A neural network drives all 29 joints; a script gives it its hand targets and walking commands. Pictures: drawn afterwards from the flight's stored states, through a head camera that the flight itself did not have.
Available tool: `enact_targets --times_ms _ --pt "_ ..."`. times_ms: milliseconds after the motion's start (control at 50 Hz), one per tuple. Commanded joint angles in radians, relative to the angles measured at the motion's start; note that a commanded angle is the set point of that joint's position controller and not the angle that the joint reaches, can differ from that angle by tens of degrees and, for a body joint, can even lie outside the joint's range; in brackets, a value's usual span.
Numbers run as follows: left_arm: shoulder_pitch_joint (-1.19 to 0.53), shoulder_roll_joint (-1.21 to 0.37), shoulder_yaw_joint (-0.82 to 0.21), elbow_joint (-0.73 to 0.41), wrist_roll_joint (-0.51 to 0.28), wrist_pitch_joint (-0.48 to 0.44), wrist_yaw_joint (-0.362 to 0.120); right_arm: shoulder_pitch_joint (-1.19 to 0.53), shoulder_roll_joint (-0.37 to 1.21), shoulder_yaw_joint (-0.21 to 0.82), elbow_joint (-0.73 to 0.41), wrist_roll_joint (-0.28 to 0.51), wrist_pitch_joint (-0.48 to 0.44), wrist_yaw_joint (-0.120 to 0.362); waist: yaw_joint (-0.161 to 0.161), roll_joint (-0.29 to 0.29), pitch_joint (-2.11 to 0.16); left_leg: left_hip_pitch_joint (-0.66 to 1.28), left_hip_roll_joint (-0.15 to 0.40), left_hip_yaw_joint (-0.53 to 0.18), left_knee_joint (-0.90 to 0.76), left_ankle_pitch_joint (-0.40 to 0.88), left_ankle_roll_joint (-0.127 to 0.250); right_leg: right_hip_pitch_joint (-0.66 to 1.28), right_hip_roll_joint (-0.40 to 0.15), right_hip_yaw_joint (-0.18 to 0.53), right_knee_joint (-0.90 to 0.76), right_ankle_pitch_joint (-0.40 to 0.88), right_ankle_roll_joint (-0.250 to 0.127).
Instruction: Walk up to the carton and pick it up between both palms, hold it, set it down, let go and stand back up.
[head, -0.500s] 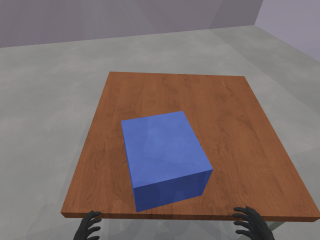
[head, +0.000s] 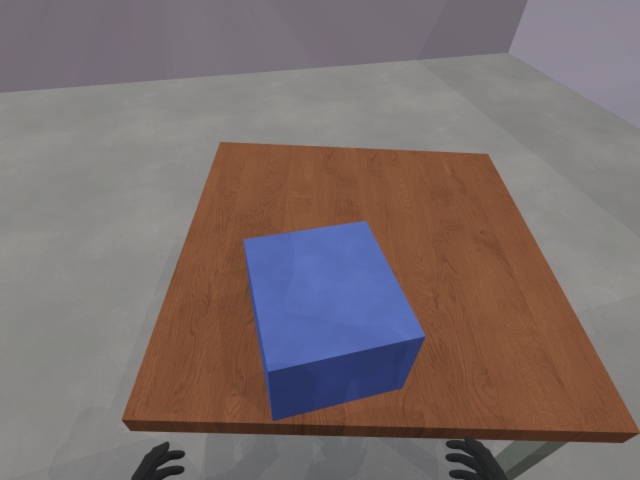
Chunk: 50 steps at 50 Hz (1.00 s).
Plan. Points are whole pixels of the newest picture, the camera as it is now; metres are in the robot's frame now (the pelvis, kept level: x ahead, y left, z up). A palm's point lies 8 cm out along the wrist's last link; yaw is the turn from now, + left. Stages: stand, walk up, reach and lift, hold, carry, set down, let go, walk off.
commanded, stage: let go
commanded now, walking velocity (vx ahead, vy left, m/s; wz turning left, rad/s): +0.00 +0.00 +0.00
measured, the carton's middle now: (322, 313) +0.41 +0.00 -0.06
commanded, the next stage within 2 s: stand in 0.48 s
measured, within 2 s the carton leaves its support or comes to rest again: neither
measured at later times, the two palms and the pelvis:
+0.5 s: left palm out of the picture +0.14 +0.23 -0.09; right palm out of the picture +0.13 -0.22 -0.08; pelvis -0.01 +0.01 +0.00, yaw -1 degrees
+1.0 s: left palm out of the picture +0.00 +0.27 -0.14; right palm out of the picture +0.00 -0.23 -0.12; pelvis -0.04 +0.02 -0.01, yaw +1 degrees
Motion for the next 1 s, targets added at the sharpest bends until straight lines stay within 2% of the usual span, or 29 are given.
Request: enact_targets --times_ms 0,100,220,260,280,320,460,480,500,520,540,560,600,660,720,740,840,860,880,920,980 --pt "-0.146 0.132 0.007 -0.188 -0.013 -0.008 0.008 -0.097 -0.095 -0.083 -0.145 -0.037 -0.002 -0.017 -0.017 0.061 -0.046 0.096 -0.007 0.059 -0.024 0.209 -0.022 -0.173 -0.007 -0.036 -0.083 0.165 0.002" --pt "-0.159 0.133 -0.025 -0.212 -0.033 -0.016 0.027 -0.138 -0.128 -0.134 -0.137 -0.06 -0.015 0.003 -0.018 0.102 -0.091 0.085 0.02 0.052 -0.008 0.235 -0.038 -0.185 0.018 -0.061 -0.05 0.132 -0.019" --pt "-0.102 0.131 0.0 -0.138 -0.031 -0.018 0.015 -0.101 -0.132 -0.111 -0.122 -0.051 -0.022 0.006 -0.007 0.036 -0.125 0.131 0.001 0.047 0.021 0.361 -0.036 -0.154 0.027 -0.057 -0.05 0.249 -0.004" --pt "-0.081 0.127 0.02 -0.107 -0.018 -0.004 0.012 -0.099 -0.128 -0.082 -0.101 -0.02 -0.017 0.009 0.013 0.042 -0.114 0.139 -0.003 0.049 0.025 0.365 -0.037 -0.156 0.017 -0.054 -0.057 0.285 -0.011" --pt "-0.076 0.121 0.019 -0.105 -0.017 -0.005 0.008 -0.089 -0.132 -0.081 -0.103 -0.019 -0.019 0.009 0.005 0.032 -0.122 0.148 -0.006 0.046 0.029 0.377 -0.038 -0.156 0.015 -0.052 -0.058 0.318 -0.005" --pt "-0.086 0.123 0.027 -0.098 -0.011 -0.007 0.005 -0.099 -0.137 -0.074 -0.108 -0.019 -0.022 0.009 0.012 0.025 -0.112 0.144 -0.008 0.047 0.025 0.366 -0.037 -0.162 0.016 -0.054 -0.056 0.314 -0.003" --pt "-0.161 0.125 0.004 -0.144 -0.026 -0.016 0.011 -0.121 -0.128 -0.104 -0.141 -0.041 -0.002 0.008 -0.008 0.044 -0.07 0.094 -0.006 0.055 0.01 0.237 -0.032 -0.198 0.002 -0.043 -0.057 0.202 -0.007" --pt "-0.002 0.159 0.038 0.002 0.005 -0.087 0.02 0.026 -0.195 -0.097 -0.081 -0.024 0.101 -0.033 -0.006 0.027 -0.153 -0.067 0.076 -0.046 0.108 0.398 0.031 -0.12 -0.074 0.058 0.018 0.312 0.007" --pt "0.028 0.174 0.037 0.023 -0.007 -0.104 0.017 0.035 -0.192 -0.093 -0.09 -0.02 0.139 -0.042 -0.011 0.005 -0.138 -0.07 0.091 -0.053 0.094 0.321 0.044 -0.112 -0.102 0.082 0.006 0.299 0.012" --pt "0.013 0.177 0.037 0.031 -0.011 -0.113 0.015 0.036 -0.19 -0.092 -0.106 -0.022 0.154 -0.043 -0.023 -0.002 -0.127 -0.063 0.093 -0.065 0.093 0.313 0.043 -0.121 -0.104 0.087 0.007 0.304 0.015" --pt "0.003 0.177 0.032 0.034 -0.008 -0.125 0.014 0.028 -0.189 -0.09 -0.12 -0.027 0.161 -0.044 -0.018 0.014 -0.151 -0.041 0.095 -0.065 0.094 0.357 0.045 -0.109 -0.108 0.087 0.018 0.357 0.015" --pt "0.005 0.166 0.03 0.046 -0.008 -0.133 0.015 0.039 -0.184 -0.087 -0.125 -0.025 0.167 -0.044 -0.026 0.035 -0.158 -0.041 0.093 -0.065 0.097 0.351 0.042 -0.116 -0.107 0.088 0.019 0.36 0.014" --pt "-0.009 0.165 0.028 0.07 -0.011 -0.138 0.012 0.055 -0.168 -0.083 -0.117 -0.023 0.175 -0.045 -0.03 0.008 -0.123 -0.077 0.093 -0.076 0.088 0.291 0.036 -0.126 -0.11 0.081 -0.003 0.307 0.015" --pt "-0.005 0.169 0.022 0.093 -0.007 -0.139 0.01 0.067 -0.179 -0.082 -0.114 -0.026 0.181 -0.045 -0.028 0.049 -0.066 -0.108 0.09 -0.078 0.081 0.276 0.032 -0.137 -0.112 0.085 -0.006 0.32 0.017" --pt "0.01 0.168 0.015 0.129 -0.01 -0.137 0.008 0.097 -0.183 -0.079 -0.098 -0.025 0.186 -0.045 -0.026 0.026 -0.005 -0.146 0.091 -0.096 0.062 0.224 0.035 -0.157 -0.109 0.085 -0.023 0.231 0.015" --pt "0.023 0.173 0.014 0.141 -0.011 -0.136 0.009 0.106 -0.186 -0.077 -0.094 -0.028 0.188 -0.045 -0.027 0.047 -0.012 -0.151 0.091 -0.093 0.061 0.201 0.036 -0.154 -0.11 0.09 -0.033 0.203 0.012" --pt "0.045 0.184 0.006 0.202 -0.013 -0.134 0.01 0.163 -0.193 -0.072 -0.066 -0.025 0.193 -0.045 -0.029 0.037 0.046 -0.189 0.082 -0.115 0.018 0.104 0.028 -0.174 -0.102 0.086 -0.045 0.105 0.016" --pt "0.054 0.187 0.005 0.213 -0.013 -0.133 0.01 0.164 -0.199 -0.071 -0.066 -0.023 0.193 -0.045 -0.022 0.052 0.037 -0.187 0.079 -0.115 0.018 0.092 0.029 -0.171 -0.103 0.087 -0.05 0.086 0.014" --pt "0.063 0.19 0.004 0.221 -0.012 -0.133 0.011 0.173 -0.201 -0.07 -0.057 -0.024 0.194 -0.045 -0.02 0.029 0.012 -0.176 0.079 -0.117 0.018 0.078 0.032 -0.161 -0.102 0.084 -0.049 0.067 0.015" --pt "0.062 0.187 0.0 0.24 -0.01 -0.129 0.012 0.191 -0.199 -0.068 -0.045 -0.021 0.194 -0.045 -0.023 0.034 0.036 -0.205 0.073 -0.123 0.0 0.045 0.03 -0.163 -0.1 0.083 -0.043 0.034 0.02" --pt "0.086 0.186 -0.007 0.272 -0.012 -0.124 0.013 0.216 -0.199 -0.065 -0.028 -0.022 0.199 -0.046 -0.019 0.036 0.039 -0.236 0.069 -0.137 -0.023 -0.065 0.031 -0.17 -0.095 0.079 -0.041 -0.044 0.023"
